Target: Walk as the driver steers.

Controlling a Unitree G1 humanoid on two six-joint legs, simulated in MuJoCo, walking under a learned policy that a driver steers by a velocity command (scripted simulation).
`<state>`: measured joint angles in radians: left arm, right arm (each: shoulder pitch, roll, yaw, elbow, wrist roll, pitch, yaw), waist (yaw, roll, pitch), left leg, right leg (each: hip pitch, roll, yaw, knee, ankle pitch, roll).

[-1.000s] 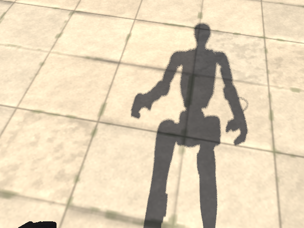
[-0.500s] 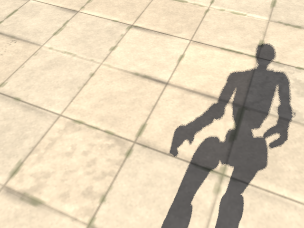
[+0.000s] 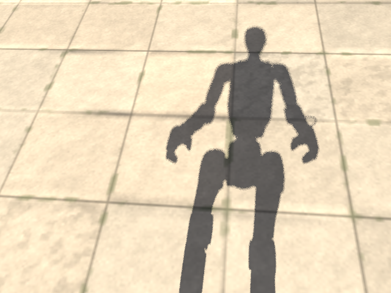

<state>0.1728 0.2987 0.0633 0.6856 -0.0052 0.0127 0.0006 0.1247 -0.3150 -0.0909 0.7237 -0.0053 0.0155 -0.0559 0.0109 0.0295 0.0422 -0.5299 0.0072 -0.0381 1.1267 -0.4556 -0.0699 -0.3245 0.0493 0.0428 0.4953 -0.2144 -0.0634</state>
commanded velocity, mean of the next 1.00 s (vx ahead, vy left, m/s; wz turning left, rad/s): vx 0.12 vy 0.00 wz -0.16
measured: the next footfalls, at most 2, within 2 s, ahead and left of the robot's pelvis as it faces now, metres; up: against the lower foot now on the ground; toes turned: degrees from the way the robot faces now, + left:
left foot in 0.28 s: +0.07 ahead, +0.15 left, +0.00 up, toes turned -10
left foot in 1.22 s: +0.43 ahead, +0.11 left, +0.00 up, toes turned -7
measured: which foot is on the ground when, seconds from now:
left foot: up 0.00-0.26, down 0.28-0.88, up 0.90-1.00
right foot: down 0.00-1.00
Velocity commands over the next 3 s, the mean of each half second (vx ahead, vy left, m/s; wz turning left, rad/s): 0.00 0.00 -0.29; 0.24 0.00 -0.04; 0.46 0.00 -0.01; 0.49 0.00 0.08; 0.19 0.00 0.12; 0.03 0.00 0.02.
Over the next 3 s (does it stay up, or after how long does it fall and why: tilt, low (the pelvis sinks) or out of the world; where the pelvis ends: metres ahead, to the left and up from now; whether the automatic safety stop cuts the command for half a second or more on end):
stays up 0.87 -0.08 0.00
